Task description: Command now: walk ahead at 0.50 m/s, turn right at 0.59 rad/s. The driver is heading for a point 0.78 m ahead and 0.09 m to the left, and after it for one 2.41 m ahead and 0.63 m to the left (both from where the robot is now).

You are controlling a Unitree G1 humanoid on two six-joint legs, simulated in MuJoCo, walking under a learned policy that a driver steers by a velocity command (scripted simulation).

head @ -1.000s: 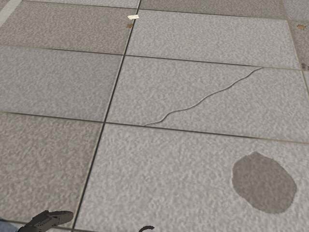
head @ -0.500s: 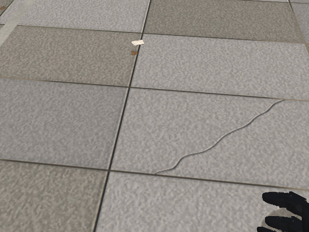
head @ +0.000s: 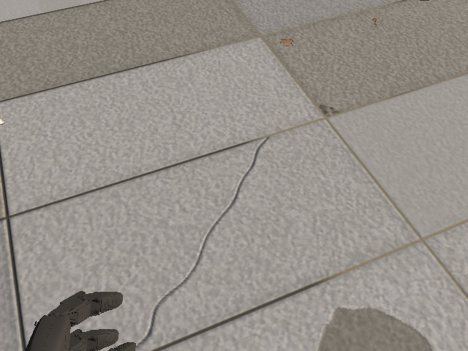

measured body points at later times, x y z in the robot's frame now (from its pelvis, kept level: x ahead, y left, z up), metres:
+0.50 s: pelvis +0.28 +0.02 +0.01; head +0.31 +0.02 +0.46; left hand +0.33 +0.30 -0.11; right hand +0.47 -0.23 -0.08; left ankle +0.44 +0.13 -0.70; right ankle +0.13 -0.08 -0.72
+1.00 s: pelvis +0.57 +0.04 +0.02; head +0.59 +0.05 +0.46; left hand +0.74 +0.32 -0.05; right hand +0.67 -0.24 -0.10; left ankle +0.43 +0.12 -0.72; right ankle +0.73 -0.05 -0.71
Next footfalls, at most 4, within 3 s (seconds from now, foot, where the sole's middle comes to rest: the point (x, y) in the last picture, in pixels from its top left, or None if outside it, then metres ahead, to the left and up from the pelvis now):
0.02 right None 0.17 -0.08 -0.75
0.54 left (184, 350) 0.47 0.12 -0.75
1.02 right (235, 251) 0.76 -0.04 -0.75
1.50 left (133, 214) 0.93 0.29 -0.75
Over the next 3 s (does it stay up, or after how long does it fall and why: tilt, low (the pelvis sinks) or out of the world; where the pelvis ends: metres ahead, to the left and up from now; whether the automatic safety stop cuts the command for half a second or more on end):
stays up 1.54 0.40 0.03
